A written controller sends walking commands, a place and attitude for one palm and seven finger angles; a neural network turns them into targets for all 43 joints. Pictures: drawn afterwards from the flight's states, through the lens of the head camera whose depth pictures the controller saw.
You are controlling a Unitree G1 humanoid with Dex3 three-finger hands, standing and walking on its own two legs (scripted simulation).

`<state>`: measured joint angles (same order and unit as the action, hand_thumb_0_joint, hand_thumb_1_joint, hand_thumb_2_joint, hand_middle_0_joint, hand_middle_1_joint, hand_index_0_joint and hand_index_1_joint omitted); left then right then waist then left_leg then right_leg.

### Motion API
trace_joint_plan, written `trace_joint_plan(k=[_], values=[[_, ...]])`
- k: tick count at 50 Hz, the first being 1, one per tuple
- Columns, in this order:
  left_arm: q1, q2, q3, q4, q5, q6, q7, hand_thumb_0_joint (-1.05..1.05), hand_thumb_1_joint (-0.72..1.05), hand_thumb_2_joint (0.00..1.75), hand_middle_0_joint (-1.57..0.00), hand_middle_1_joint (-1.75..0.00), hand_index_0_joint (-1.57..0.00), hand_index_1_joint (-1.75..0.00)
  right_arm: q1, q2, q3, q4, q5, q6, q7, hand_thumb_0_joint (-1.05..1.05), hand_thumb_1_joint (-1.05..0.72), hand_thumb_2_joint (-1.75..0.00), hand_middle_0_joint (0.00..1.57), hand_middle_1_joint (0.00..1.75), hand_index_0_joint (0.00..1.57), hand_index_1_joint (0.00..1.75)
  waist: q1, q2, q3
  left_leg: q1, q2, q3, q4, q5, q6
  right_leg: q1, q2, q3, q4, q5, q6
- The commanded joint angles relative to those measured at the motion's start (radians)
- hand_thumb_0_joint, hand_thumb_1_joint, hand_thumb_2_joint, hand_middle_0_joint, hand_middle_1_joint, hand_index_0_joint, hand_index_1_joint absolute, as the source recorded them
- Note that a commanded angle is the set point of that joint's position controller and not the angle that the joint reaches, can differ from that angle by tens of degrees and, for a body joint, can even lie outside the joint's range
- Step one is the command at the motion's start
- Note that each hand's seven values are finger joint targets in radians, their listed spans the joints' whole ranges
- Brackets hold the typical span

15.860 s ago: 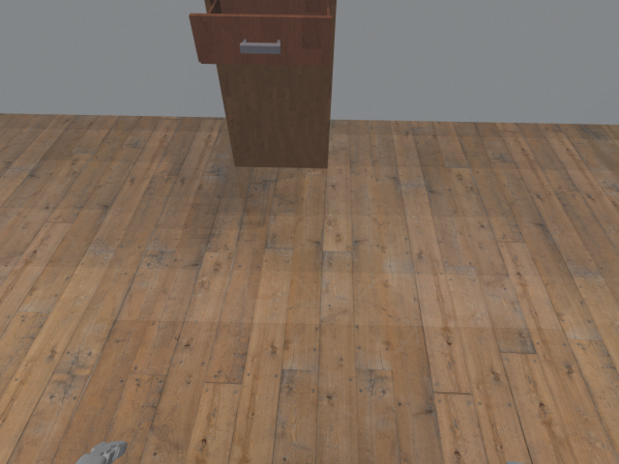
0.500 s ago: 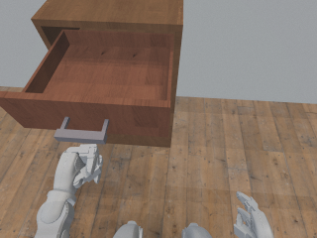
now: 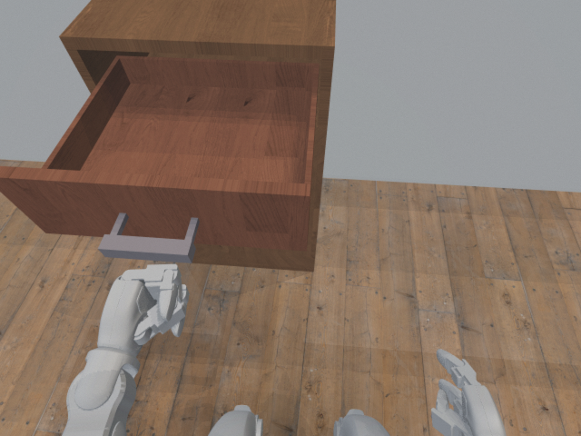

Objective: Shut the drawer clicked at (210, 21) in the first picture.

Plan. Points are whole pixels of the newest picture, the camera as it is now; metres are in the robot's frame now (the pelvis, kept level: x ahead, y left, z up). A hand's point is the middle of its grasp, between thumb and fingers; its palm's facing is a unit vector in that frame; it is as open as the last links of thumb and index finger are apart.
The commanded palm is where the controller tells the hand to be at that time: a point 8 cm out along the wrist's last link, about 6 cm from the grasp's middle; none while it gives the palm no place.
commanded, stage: push the drawer shut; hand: left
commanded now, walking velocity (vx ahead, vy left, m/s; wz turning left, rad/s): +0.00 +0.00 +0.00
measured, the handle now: (152, 235) +0.37 +0.21 +0.05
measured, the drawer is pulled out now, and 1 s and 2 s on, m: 0.30 0.20 0.09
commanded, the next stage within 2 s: none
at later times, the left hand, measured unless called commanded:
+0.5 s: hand (180, 280) +0.31 +0.16 +0.04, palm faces -0.09 -0.99 -0.06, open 2.8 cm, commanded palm +0.32 +0.21 +0.05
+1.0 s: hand (193, 228) +0.39 +0.15 +0.04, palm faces -0.09 -0.99 -0.06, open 2.9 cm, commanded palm +0.38 +0.20 +0.05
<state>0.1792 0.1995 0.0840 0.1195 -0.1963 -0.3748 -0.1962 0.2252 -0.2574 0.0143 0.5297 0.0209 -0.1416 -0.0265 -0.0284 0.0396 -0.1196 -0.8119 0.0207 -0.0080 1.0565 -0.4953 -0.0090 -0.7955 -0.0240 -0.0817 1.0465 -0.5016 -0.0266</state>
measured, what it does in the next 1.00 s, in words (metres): stands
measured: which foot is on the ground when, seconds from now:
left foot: down 0.00-1.00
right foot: down 0.00-1.00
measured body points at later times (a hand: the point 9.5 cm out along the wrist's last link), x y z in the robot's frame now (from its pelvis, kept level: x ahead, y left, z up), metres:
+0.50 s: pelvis -0.02 +0.00 +0.00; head +0.06 -0.01 +0.44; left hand +0.31 +0.21 +0.05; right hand +0.14 -0.25 -0.11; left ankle +0.01 +0.12 -0.67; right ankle +0.01 -0.10 -0.67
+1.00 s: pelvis -0.03 +0.01 +0.00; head +0.07 +0.01 +0.44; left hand +0.39 +0.21 +0.05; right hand +0.07 -0.25 -0.12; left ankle +0.01 +0.12 -0.67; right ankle +0.01 -0.10 -0.67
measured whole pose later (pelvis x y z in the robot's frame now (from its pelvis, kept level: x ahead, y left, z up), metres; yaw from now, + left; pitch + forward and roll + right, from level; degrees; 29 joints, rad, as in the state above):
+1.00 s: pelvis -0.03 +0.01 +0.00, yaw +0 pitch +17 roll -1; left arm -0.50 0.28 0.18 0.77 -0.16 -0.40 -0.19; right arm 0.28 -0.27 0.03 0.64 0.02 -0.08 -0.03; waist -0.08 0.03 -0.10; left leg -0.91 0.02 0.00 1.06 -0.45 0.01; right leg -0.88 -0.03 -0.08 1.04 -0.44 -0.02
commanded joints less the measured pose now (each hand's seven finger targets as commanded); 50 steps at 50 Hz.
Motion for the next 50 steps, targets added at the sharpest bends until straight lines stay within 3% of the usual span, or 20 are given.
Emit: trace_joint_plan(k=[1,3,8,11,12,20,23,31,33,35,36,37,39,41,43,45,47,48,50], values=[[-0.255,0.133,0.092,-0.173,-0.031,-0.069,0.001,0.00,0.90,0.90,-1.40,-1.60,-1.40,-1.60,-0.030,-0.116,-0.052,-0.126,0.006,-0.046,-0.017,0.00,-0.90,-0.90,0.20,0.30,0.20,0.30,-0.020,-0.036,-0.263,0.121,-0.026,-0.005,-0.128,0.211,0.033,0.177,0.017,0.068,-0.171,0.237,0.012],[-0.260,0.136,0.090,-0.167,-0.030,-0.064,-0.007,0.00,0.90,0.90,-1.40,-1.60,-1.40,-1.60,-0.025,-0.115,-0.051,-0.124,0.006,-0.046,-0.015,0.00,-0.90,-0.90,0.20,0.30,0.20,0.30,-0.010,-0.003,-0.318,0.144,-0.027,-0.003,-0.128,0.268,0.032,0.216,0.015,0.068,-0.157,0.308,0.010],[-0.324,0.140,0.096,-0.099,-0.041,-0.036,-0.016,0.00,0.90,0.90,-1.40,-1.60,-1.40,-1.60,-0.015,-0.123,-0.052,-0.109,0.009,-0.036,-0.015,0.00,-0.90,-0.90,0.20,0.30,0.20,0.30,-0.028,-0.054,-0.275,0.127,-0.023,-0.004,-0.132,0.266,0.032,0.205,0.015,0.068,-0.172,0.322,0.018],[-0.414,0.141,0.092,-0.076,-0.040,-0.045,-0.014,0.00,0.90,0.90,-1.40,-1.60,-1.40,-1.60,-0.021,-0.123,-0.048,-0.095,0.011,-0.035,-0.019,0.00,-0.90,-0.90,0.20,0.30,0.20,0.30,-0.039,-0.028,-0.251,0.120,-0.025,-0.007,-0.135,0.220,0.030,0.177,0.013,0.069,-0.181,0.263,0.016],[-0.447,0.148,0.093,-0.060,-0.036,-0.048,-0.009,0.00,0.90,0.90,-1.40,-1.60,-1.40,-1.60,-0.018,-0.127,-0.047,-0.089,0.010,-0.034,-0.021,0.00,-0.90,-0.90,0.20,0.30,0.20,0.30,-0.048,-0.054,-0.243,0.110,-0.023,-0.010,-0.131,0.208,0.034,0.166,0.014,0.069,-0.182,0.242,0.017],[-0.675,0.134,0.047,0.009,-0.026,-0.063,-0.008,0.00,0.90,0.90,-1.40,-1.60,-1.40,-1.60,-0.015,-0.131,-0.045,-0.053,0.016,-0.043,-0.033,0.00,-0.90,-0.90,0.20,0.30,0.20,0.30,-0.072,-0.017,-0.288,0.142,-0.022,-0.023,-0.133,0.140,0.035,0.110,0.014,0.069,-0.187,0.148,0.015],[-0.721,0.160,0.067,0.054,-0.022,-0.059,-0.001,0.00,0.90,0.90,-1.40,-1.60,-1.40,-1.60,-0.010,-0.136,-0.043,-0.043,0.017,-0.039,-0.037,0.00,-0.90,-0.90,0.20,0.30,0.20,0.30,-0.069,-0.018,-0.297,0.136,-0.021,-0.027,-0.139,0.120,0.035,0.108,0.016,0.070,-0.190,0.119,0.013],[-0.915,0.145,0.040,0.172,-0.012,-0.057,0.018,0.00,0.90,0.90,-1.40,-1.60,-1.40,-1.60,0.005,-0.137,-0.034,-0.031,0.019,-0.028,-0.036,0.00,-0.90,-0.90,0.20,0.30,0.20,0.30,-0.084,0.000,-0.290,0.135,-0.026,-0.035,-0.156,0.056,0.032,0.070,0.018,0.066,-0.196,0.063,0.010],[-0.944,0.183,0.075,0.239,-0.005,-0.057,0.027,0.00,0.90,0.90,-1.40,-1.60,-1.40,-1.60,0.019,-0.142,-0.032,-0.021,0.018,-0.020,-0.036,0.00,-0.90,-0.90,0.20,0.30,0.20,0.30,-0.085,-0.036,-0.280,0.106,-0.026,-0.036,-0.156,0.039,0.033,0.077,0.020,0.070,-0.201,0.045,0.011],[-0.993,0.194,0.081,0.256,0.000,-0.064,0.027,0.00,0.90,0.90,-1.40,-1.60,-1.40,-1.60,0.026,-0.142,-0.033,-0.020,0.017,-0.016,-0.035,0.00,-0.90,-0.90,0.20,0.30,0.20,0.30,-0.084,-0.013,-0.300,0.114,-0.026,-0.034,-0.157,0.051,0.031,0.080,0.019,0.070,-0.194,0.057,0.009],[-1.002,0.171,0.065,0.271,0.000,-0.064,0.026,0.00,0.90,0.90,-1.40,-1.60,-1.40,-1.60,0.027,-0.140,-0.034,-0.021,0.017,-0.014,-0.032,0.00,-0.90,-0.90,0.20,0.30,0.20,0.30,-0.086,-0.005,-0.309,0.123,-0.028,-0.033,-0.157,0.051,0.031,0.073,0.019,0.069,-0.196,0.058,0.009],[-1.029,0.184,0.073,0.292,0.004,-0.067,0.029,0.00,0.90,0.90,-1.40,-1.60,-1.40,-1.60,0.037,-0.144,-0.034,-0.016,0.016,-0.011,-0.031,0.00,-0.90,-0.90,0.20,0.30,0.20,0.30,-0.093,-0.019,-0.308,0.121,-0.025,-0.039,-0.155,0.059,0.033,0.067,0.022,0.064,-0.189,0.068,0.008],[-1.034,0.212,0.111,0.337,0.005,-0.068,0.032,0.00,0.90,0.90,-1.40,-1.60,-1.40,-1.60,0.051,-0.147,-0.037,-0.009,0.012,-0.002,-0.029,0.00,-0.90,-0.90,0.20,0.30,0.20,0.30,-0.083,-0.012,-0.324,0.119,-0.025,-0.033,-0.152,0.086,0.031,0.081,0.021,0.068,-0.188,0.094,0.008],[-1.087,0.206,0.103,0.374,0.007,-0.071,0.028,0.00,0.90,0.90,-1.40,-1.60,-1.40,-1.60,0.059,-0.144,-0.035,-0.005,0.012,0.006,-0.026,0.00,-0.90,-0.90,0.20,0.30,0.20,0.30,-0.096,-0.027,-0.315,0.105,-0.026,-0.031,-0.151,0.075,0.032,0.079,0.023,0.071,-0.194,0.085,0.011],[-1.104,0.246,0.142,0.401,0.014,-0.082,0.028,0.00,0.90,0.90,-1.40,-1.60,-1.40,-1.60,0.074,-0.149,-0.036,-0.002,0.007,0.014,-0.024,0.00,-0.90,-0.90,0.20,0.30,0.20,0.30,-0.087,-0.013,-0.347,0.109,-0.025,-0.032,-0.148,0.108,0.032,0.090,0.025,0.069,-0.181,0.115,0.008],[-1.115,0.221,0.130,0.415,0.012,-0.087,0.023,0.00,0.90,0.90,-1.40,-1.60,-1.40,-1.60,0.083,-0.145,-0.038,-0.002,0.006,0.019,-0.017,0.00,-0.90,-0.90,0.20,0.30,0.20,0.30,-0.083,0.022,-0.362,0.139,-0.025,-0.032,-0.150,0.136,0.029,0.085,0.026,0.065,-0.178,0.142,0.004],[-1.097,0.248,0.154,0.432,0.016,-0.092,0.025,0.00,0.90,0.90,-1.40,-1.60,-1.40,-1.60,0.099,-0.154,-0.043,-0.003,0.004,0.027,-0.014,0.00,-0.90,-0.90,0.20,0.30,0.20,0.30,-0.079,-0.001,-0.381,0.152,-0.021,-0.038,-0.149,0.175,0.029,0.089,0.031,0.056,-0.166,0.177,0.002],[-1.121,0.220,0.135,0.430,0.016,-0.095,0.023,0.00,0.90,0.90,-1.40,-1.60,-1.40,-1.60,0.102,-0.149,-0.043,0.000,0.003,0.031,-0.010,0.00,-0.90,-0.90,0.20,0.30,0.20,0.30,-0.087,0.022,-0.387,0.168,-0.020,-0.037,-0.150,0.184,0.027,0.076,0.031,0.054,-0.164,0.186,0.003],[-1.122,0.205,0.129,0.445,0.019,-0.100,0.027,0.00,0.90,0.90,-1.40,-1.60,-1.40,-1.60,0.114,-0.150,-0.048,0.004,0.000,0.039,-0.005,0.00,-0.90,-0.90,0.20,0.30,0.20,0.30,-0.088,0.013,-0.386,0.182,-0.017,-0.041,-0.150,0.203,0.023,0.064,0.034,0.048,-0.160,0.199,0.002]])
